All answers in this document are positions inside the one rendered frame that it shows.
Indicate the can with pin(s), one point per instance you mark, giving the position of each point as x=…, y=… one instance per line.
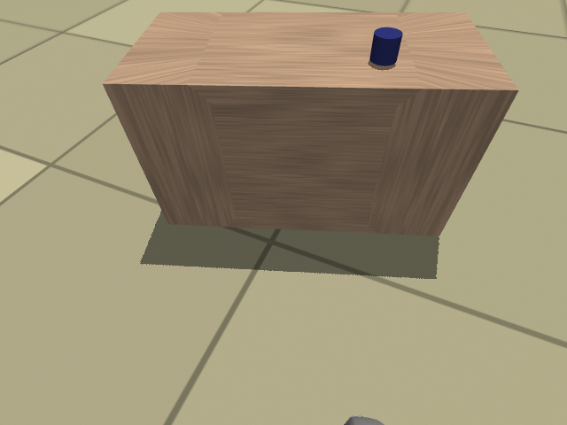
x=385, y=46

